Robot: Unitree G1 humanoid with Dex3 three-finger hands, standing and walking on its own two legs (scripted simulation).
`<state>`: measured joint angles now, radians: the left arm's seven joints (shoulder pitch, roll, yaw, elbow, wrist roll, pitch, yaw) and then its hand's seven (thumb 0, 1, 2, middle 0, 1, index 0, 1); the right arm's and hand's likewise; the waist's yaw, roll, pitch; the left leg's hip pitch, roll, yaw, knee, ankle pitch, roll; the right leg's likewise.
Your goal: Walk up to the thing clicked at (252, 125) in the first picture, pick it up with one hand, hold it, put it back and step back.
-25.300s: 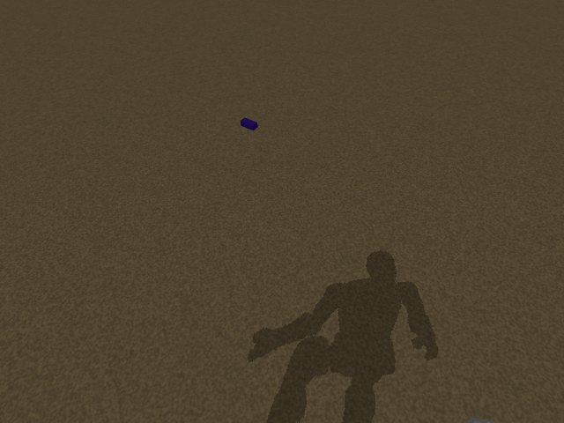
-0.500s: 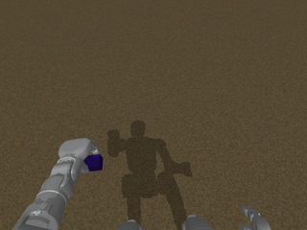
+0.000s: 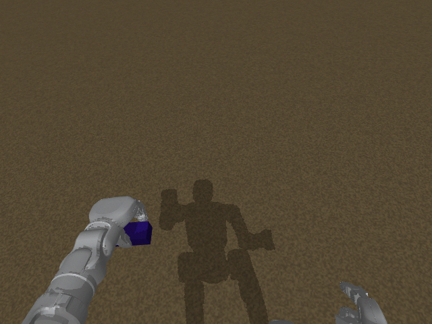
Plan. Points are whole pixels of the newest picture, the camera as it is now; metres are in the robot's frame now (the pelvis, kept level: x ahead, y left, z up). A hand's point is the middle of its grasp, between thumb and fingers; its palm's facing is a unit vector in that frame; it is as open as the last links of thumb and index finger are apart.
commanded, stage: hold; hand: left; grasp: from above
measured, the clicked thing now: (129, 234) +0.32 +0.23 -0.10
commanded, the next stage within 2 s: crouch in 1.30 s
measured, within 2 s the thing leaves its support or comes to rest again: neither
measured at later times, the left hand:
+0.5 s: hand (125, 235) +0.29 +0.20 -0.02, palm faces -0.45 -0.05 -0.89, open 7.0 cm
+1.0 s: hand (120, 236) +0.28 +0.21 -0.02, palm faces -0.46 -0.05 -0.89, open 7.0 cm
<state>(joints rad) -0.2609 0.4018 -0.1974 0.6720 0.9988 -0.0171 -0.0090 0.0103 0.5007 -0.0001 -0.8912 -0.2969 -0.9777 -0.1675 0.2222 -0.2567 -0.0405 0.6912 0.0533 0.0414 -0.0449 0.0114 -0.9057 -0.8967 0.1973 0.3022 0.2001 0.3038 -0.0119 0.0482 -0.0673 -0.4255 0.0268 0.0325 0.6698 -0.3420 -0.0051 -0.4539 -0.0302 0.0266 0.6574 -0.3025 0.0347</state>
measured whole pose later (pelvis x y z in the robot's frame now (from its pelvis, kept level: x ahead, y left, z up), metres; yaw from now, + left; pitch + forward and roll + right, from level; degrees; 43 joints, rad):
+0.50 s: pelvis -0.01 -0.01 +0.01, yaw +0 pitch +2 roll +1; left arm -0.23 0.40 -0.21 0.60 0.98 -0.01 -0.05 0.01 0.50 0.00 -0.90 -0.29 -0.98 -0.16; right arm 0.20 -0.26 -0.03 0.67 0.06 0.07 -0.05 0.01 -0.91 -0.90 0.20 0.30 0.20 0.30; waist 0.00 0.06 -0.04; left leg -0.32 0.03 0.04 0.56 -0.28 -0.02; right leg -0.37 -0.03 0.03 0.58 -0.26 0.02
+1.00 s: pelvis -0.01 -0.01 +0.01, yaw -1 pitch +1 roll +1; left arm -0.22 0.40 -0.21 0.58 0.98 -0.01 -0.08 0.01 0.49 0.00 -0.91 -0.29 -0.98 -0.18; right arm 0.18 -0.25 -0.02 0.66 0.07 0.07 -0.06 0.01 -0.91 -0.90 0.20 0.30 0.20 0.30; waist 0.01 0.05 -0.01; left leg -0.26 0.02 0.04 0.50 -0.25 -0.01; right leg -0.31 -0.03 0.03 0.52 -0.23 0.03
